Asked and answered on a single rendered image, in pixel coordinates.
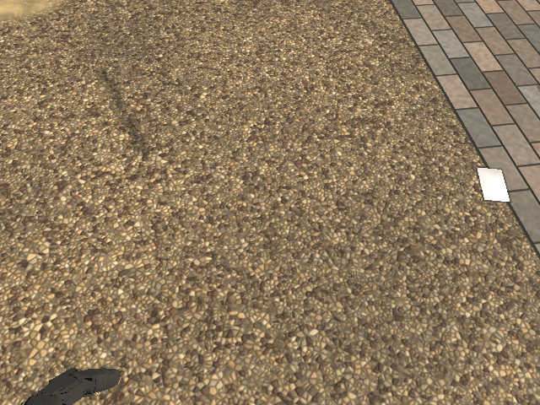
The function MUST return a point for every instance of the left robot hand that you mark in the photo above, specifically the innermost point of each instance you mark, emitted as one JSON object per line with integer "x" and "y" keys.
{"x": 71, "y": 385}

